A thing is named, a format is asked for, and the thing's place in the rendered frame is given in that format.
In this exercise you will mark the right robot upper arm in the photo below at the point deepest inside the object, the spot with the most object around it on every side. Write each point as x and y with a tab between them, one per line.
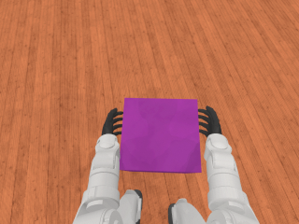
226	216

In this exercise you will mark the robot left foot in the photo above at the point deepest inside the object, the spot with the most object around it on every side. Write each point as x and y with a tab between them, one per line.
139	193

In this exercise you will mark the robot right hand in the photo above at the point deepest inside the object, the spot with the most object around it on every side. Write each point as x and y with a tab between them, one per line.
212	119

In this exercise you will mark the carton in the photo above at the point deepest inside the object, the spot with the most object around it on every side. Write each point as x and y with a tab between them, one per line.
160	135

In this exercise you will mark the left robot thigh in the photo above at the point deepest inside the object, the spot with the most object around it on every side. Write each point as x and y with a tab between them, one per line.
130	208

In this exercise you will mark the robot left hand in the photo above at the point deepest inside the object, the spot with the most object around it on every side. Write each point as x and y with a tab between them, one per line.
109	127

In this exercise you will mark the left robot upper arm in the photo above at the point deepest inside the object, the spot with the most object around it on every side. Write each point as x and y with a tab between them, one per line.
103	216

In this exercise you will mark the robot right forearm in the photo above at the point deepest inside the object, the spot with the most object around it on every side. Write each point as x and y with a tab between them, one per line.
223	179

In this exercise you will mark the robot left forearm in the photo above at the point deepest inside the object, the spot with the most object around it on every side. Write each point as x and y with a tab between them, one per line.
102	191

